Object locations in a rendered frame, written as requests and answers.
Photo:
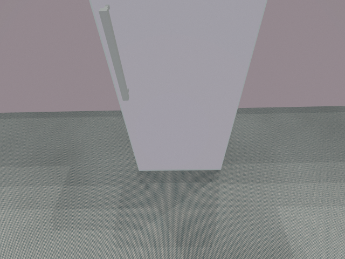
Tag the fridge door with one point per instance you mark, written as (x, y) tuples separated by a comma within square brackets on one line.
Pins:
[(184, 63)]

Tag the handle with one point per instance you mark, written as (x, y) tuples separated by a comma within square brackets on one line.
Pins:
[(111, 41)]

